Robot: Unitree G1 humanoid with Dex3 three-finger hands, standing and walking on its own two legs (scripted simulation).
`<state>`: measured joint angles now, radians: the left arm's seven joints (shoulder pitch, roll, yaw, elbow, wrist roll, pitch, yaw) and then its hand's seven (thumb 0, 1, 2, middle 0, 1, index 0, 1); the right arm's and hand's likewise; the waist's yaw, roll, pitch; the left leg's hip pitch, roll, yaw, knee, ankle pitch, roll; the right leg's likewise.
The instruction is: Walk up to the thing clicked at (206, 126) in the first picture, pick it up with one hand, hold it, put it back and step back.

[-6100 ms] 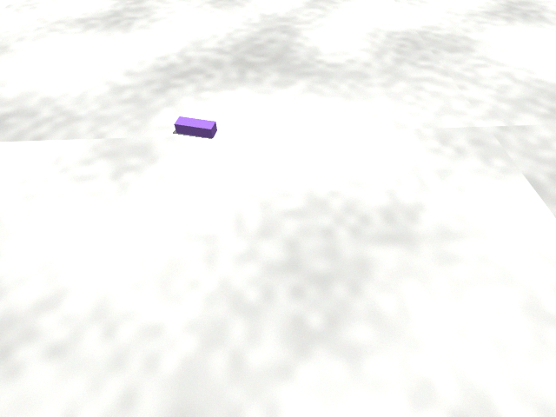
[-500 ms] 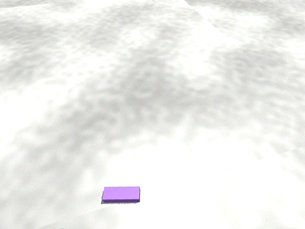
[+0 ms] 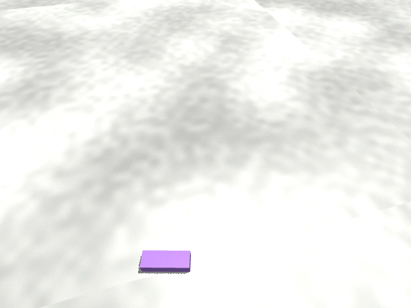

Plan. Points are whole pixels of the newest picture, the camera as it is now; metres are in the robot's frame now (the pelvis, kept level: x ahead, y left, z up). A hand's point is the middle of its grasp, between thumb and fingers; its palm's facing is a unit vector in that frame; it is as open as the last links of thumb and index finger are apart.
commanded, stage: stand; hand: left
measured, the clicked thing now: (166, 261) +0.43 +0.21 -0.75
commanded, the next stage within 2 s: none
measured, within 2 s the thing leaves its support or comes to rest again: neither
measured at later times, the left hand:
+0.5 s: hand out of the picture +0.08 +0.25 -0.16, palm faces -0.02 -0.94 -0.35, open 7.4 cm
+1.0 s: hand out of the picture +0.08 +0.25 -0.15, palm faces -0.02 -0.94 -0.35, open 7.4 cm
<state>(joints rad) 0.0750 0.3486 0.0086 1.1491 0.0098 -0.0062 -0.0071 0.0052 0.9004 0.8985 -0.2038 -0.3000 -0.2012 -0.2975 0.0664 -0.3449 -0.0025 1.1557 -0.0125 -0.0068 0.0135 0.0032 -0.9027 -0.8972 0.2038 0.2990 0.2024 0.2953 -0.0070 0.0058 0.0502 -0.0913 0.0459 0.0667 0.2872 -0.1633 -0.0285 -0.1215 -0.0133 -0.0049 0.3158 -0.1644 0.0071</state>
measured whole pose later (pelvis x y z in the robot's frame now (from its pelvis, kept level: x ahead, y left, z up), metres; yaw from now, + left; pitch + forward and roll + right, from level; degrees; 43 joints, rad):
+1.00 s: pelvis +0.01 -0.01 +0.00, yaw +0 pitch -2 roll +0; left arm 0.10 0.35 0.00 1.14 0.01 -0.01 -0.01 0.01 0.90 0.90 -0.20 -0.30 -0.20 -0.30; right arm 0.10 -0.35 0.00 1.14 -0.01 -0.01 0.01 0.00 -0.90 -0.90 0.20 0.30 0.20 0.30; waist 0.00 0.01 0.05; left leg -0.08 0.05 0.06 0.29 -0.17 -0.04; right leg -0.11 -0.01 -0.02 0.32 -0.18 0.00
